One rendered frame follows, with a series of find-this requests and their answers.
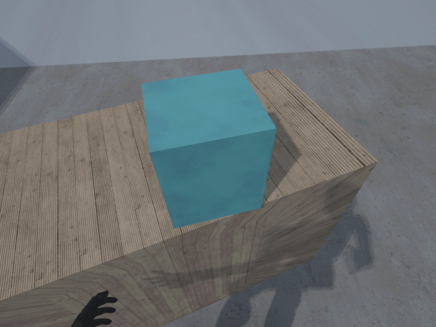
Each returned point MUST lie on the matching robot left hand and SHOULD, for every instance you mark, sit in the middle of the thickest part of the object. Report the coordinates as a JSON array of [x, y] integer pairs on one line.
[[91, 310]]

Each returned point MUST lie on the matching pedestal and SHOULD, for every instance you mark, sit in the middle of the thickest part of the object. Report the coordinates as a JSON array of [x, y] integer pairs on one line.
[[82, 212]]

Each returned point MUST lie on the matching carton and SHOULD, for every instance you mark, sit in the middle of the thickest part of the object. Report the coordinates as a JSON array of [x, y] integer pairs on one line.
[[210, 141]]

